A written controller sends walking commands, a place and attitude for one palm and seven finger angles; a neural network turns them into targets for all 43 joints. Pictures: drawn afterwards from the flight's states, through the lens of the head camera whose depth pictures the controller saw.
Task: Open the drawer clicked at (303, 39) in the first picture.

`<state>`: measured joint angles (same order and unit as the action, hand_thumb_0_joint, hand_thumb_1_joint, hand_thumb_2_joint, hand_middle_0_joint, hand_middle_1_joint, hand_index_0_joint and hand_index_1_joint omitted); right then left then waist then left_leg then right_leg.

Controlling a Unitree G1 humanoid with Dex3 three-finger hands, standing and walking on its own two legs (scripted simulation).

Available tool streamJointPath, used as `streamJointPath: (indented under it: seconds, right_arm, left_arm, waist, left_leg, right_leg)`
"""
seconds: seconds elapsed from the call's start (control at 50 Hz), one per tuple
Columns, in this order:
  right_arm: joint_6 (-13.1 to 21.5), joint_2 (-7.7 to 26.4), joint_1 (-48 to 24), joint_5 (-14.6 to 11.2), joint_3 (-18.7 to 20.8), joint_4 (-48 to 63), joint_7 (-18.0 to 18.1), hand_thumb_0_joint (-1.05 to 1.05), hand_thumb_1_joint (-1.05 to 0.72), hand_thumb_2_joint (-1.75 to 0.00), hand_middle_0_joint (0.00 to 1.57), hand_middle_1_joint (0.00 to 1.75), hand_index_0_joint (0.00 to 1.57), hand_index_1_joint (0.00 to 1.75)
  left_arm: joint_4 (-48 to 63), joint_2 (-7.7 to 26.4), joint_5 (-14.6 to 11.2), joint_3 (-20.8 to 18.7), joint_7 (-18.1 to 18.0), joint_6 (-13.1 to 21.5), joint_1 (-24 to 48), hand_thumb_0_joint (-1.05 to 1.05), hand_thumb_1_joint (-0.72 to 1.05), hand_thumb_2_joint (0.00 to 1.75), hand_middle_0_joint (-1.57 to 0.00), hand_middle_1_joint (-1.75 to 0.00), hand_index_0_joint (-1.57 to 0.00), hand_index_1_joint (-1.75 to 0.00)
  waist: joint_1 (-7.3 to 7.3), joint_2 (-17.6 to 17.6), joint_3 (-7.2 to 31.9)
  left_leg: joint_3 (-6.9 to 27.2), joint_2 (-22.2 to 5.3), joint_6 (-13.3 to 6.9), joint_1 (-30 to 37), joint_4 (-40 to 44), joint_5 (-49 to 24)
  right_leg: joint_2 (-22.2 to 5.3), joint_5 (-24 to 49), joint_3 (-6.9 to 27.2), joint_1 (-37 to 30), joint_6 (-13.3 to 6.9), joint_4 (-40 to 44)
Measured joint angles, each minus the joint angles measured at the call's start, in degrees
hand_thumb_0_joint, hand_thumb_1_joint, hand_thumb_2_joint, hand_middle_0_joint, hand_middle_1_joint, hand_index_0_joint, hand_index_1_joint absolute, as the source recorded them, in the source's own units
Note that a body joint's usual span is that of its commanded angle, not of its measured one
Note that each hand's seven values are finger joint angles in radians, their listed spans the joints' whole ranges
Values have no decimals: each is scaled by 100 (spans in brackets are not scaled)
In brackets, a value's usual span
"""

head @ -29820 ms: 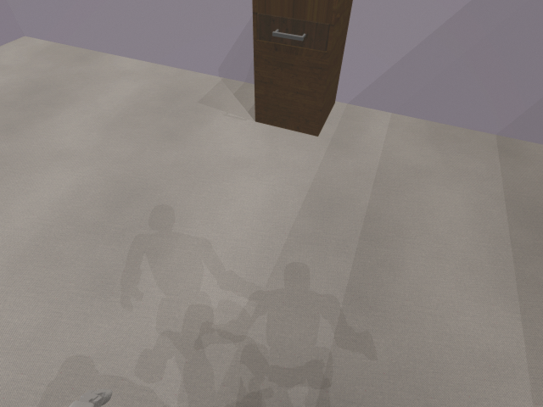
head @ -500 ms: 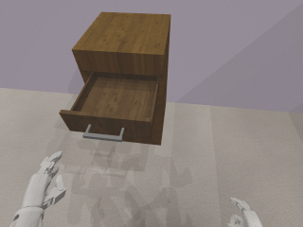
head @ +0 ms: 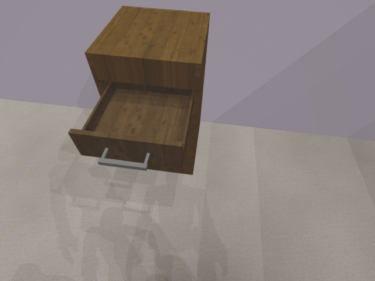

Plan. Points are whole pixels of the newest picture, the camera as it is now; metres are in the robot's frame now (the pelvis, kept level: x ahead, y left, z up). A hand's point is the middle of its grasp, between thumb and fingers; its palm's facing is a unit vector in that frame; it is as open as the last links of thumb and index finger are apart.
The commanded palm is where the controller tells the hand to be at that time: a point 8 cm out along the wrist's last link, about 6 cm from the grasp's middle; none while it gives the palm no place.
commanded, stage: let the arm hang, fingers relaxed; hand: left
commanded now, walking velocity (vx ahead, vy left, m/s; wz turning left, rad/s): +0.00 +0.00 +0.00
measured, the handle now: (124, 159) +0.50 +0.25 -0.18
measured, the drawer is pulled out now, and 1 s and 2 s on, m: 0.29 0.29 0.29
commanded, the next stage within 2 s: look to check the result in 0.48 s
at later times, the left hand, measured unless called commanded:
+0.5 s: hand out of the picture +0.00 +0.14 -0.18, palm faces +0.02 -0.99 -0.16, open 7.3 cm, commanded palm none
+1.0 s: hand out of the picture +0.00 +0.13 -0.18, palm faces +0.02 -0.99 -0.16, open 7.4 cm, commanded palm none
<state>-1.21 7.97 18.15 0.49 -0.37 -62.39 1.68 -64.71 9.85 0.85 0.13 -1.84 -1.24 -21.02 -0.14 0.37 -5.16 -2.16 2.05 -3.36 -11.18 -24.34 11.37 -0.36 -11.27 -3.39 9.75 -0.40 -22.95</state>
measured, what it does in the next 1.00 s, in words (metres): stands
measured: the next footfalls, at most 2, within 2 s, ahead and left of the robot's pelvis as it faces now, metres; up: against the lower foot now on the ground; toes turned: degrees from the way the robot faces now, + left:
none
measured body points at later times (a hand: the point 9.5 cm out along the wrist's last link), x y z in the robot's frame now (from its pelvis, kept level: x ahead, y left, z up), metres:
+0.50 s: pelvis +0.02 -0.01 +0.00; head +0.03 -0.01 +0.45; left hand +0.00 +0.20 -0.16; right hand -0.02 -0.21 -0.16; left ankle +0.02 +0.08 -0.74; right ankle +0.01 -0.12 -0.74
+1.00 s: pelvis +0.03 -0.02 +0.00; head +0.05 -0.02 +0.45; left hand +0.00 +0.18 -0.16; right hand +0.00 -0.22 -0.16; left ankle +0.02 +0.08 -0.74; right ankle +0.01 -0.12 -0.74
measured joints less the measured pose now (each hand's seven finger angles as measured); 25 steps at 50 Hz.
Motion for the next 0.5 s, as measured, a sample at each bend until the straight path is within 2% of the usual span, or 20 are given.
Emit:
streamJointPath:
  seconds: [0.3, 0.5]
  right_arm:
    - [130, -282, 33, 15, 7, -205, 22, 0, -91, -90, 20, 30, 20, 30]
    - [151, -265, 83, 11, 47, -277, 56, 0, -91, -90, 20, 30, 20, 29]
  left_arm:
    - [24, -350, 1, 2, -60, 146, 397, 1, 91, 90, -20, -30, -20, -30]
    - [-25, -345, -14, -28, -70, 170, 342, 1, 92, 90, -20, -30, -20, -30]
  waist:
    - [77, -33, 231]
    - [84, -70, 204]
  left_leg:
    - [-67, 3, 36, 134, 78, 44]
    - [-65, -56, 89, 199, 67, 120]
  right_leg:
    - [-4, -130, 75, -17, -29, -123]
    - [58, -176, 78, -97, -73, -83]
